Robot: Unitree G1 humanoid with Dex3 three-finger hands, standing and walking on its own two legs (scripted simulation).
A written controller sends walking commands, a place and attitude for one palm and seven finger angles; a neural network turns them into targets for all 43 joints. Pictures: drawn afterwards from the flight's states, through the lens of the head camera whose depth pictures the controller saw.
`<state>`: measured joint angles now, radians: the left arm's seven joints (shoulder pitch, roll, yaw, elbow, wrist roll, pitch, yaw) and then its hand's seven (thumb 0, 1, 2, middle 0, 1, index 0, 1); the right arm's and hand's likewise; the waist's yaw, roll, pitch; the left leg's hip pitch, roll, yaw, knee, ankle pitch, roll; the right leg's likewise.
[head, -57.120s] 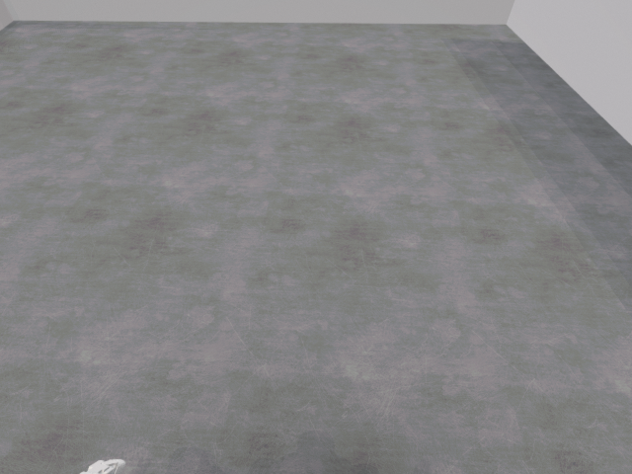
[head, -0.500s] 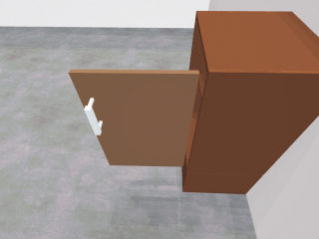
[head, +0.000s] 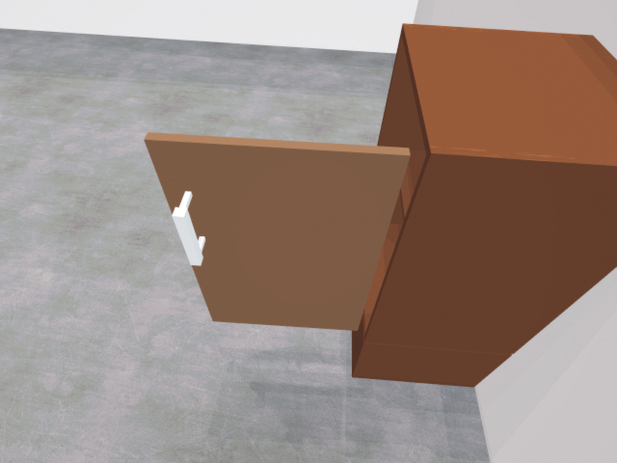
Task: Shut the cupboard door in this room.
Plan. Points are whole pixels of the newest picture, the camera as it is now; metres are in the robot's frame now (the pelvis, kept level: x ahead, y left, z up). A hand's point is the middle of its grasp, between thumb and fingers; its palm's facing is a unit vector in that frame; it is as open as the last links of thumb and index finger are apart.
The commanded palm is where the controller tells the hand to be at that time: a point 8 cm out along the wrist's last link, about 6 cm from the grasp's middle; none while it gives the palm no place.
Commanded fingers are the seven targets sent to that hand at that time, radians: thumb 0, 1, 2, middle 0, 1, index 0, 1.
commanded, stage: come to a stop and stand still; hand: left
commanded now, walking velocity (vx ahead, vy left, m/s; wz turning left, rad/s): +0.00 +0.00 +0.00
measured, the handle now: (191, 229) +0.48 +0.25 -0.04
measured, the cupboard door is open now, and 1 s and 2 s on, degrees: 91 91 91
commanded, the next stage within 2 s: look again from close up in 0.32 s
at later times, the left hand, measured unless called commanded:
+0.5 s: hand out of the picture +0.02 +0.21 -0.18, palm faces -0.01 -0.97 -0.22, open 7.3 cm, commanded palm none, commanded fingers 0.00 0.90 0.90 -0.20 -0.30 -0.20 -0.30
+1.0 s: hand out of the picture -0.01 +0.22 -0.17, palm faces -0.05 -0.97 -0.23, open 7.3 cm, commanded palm none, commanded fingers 0.00 0.90 0.90 -0.20 -0.30 -0.20 -0.30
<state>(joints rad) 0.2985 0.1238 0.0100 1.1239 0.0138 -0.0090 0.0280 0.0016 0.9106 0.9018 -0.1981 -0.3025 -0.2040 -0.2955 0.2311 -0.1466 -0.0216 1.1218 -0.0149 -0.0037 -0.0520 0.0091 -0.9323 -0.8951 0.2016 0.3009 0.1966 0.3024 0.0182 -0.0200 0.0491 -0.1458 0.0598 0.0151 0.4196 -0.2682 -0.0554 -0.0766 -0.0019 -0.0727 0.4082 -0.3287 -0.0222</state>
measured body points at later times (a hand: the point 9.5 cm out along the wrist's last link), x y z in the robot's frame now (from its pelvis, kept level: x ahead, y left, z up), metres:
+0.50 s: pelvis +0.00 +0.03 +0.00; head +0.03 +0.03 +0.45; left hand +0.02 +0.26 -0.16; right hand +0.02 -0.21 -0.16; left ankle -0.03 +0.15 -0.74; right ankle -0.07 -0.10 -0.74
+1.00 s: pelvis -0.02 +0.04 +0.00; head -0.01 +0.03 +0.45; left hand -0.01 +0.27 -0.16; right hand -0.02 -0.19 -0.16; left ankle -0.03 +0.15 -0.74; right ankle -0.07 -0.10 -0.74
